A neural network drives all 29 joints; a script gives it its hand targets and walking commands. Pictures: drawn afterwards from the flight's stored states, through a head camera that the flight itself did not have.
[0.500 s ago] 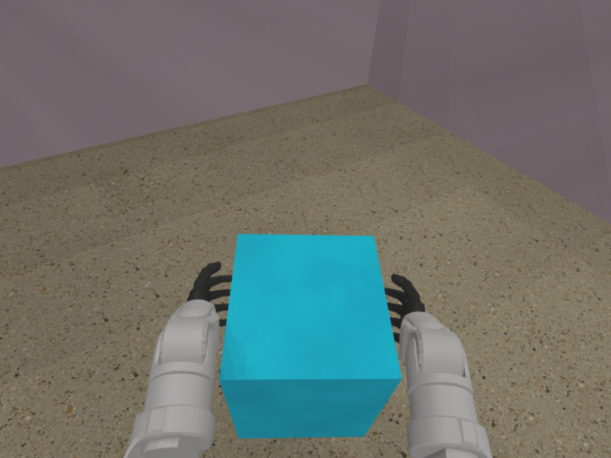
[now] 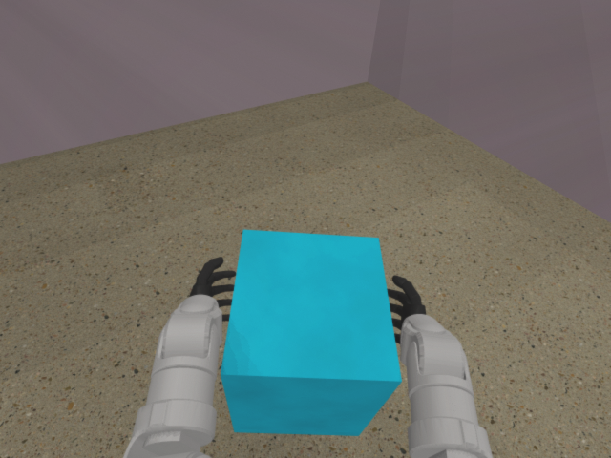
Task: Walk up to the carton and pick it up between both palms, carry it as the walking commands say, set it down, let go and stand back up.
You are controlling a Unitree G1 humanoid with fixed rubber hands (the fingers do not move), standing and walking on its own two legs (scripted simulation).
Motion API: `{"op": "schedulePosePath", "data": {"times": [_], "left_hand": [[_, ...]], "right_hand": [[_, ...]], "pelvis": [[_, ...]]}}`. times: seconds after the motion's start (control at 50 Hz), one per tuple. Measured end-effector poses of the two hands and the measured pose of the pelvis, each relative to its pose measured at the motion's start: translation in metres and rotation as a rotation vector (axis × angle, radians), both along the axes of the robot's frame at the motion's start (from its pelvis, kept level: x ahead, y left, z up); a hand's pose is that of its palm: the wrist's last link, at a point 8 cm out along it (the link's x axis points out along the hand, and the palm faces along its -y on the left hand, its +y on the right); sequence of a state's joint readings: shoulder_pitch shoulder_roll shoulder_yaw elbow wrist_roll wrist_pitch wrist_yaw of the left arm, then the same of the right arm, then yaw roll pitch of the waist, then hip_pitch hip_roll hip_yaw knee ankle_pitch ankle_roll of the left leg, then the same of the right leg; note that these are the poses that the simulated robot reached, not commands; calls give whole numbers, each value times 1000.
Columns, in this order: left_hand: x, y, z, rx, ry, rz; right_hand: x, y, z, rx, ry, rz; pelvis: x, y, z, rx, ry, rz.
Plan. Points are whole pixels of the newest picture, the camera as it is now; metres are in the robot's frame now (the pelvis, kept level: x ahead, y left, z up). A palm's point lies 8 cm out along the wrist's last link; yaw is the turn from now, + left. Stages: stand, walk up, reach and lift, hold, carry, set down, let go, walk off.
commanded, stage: reach and lift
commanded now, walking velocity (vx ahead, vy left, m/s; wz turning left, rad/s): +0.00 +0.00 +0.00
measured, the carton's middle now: (304, 338) +0.32 +0.02 -0.03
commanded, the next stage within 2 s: hold in 0.36 s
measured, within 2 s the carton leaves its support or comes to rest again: neither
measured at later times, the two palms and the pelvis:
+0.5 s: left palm (197, 323) +0.28 +0.16 +0.05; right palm (418, 341) +0.28 -0.13 +0.04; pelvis -0.01 +0.00 +0.00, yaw +0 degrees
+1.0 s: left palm (207, 309) +0.31 +0.15 +0.05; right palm (417, 327) +0.31 -0.14 +0.04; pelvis +0.01 +0.00 +0.00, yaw +0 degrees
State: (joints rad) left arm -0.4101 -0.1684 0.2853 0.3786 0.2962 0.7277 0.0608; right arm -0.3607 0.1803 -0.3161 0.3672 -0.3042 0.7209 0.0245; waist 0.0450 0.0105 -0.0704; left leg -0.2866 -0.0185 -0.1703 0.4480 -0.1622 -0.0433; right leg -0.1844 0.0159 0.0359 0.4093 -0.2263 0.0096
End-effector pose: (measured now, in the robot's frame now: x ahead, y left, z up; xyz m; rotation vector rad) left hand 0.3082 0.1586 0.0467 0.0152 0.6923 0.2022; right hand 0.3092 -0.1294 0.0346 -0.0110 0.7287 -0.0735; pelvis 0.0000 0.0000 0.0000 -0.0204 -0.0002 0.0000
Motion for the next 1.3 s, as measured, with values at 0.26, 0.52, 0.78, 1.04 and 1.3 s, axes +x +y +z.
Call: {"op": "schedulePosePath", "data": {"times": [0.26,0.52,0.78,1.04,1.3], "left_hand": [[-7,-2,1,11,-5,-10],[-29,-1,5,5,-12,-20],[-22,-3,3,14,-4,-16],[-1,-6,4,20,-18,-25],[-24,-5,2,27,2,-61]], "right_hand": [[-1,-3,6,-39,-8,34],[-28,-1,7,-48,-10,35],[-25,-2,-2,-33,2,26],[1,-6,5,-50,-11,37],[-28,-6,-1,-81,17,57]], "pelvis": [[7,-3,2,4,6,0],[-13,1,1,-1,-22,-1],[-12,1,1,-1,-24,-1],[11,-5,2,7,10,-1],[-1,-2,4,5,-2,-2]]}}
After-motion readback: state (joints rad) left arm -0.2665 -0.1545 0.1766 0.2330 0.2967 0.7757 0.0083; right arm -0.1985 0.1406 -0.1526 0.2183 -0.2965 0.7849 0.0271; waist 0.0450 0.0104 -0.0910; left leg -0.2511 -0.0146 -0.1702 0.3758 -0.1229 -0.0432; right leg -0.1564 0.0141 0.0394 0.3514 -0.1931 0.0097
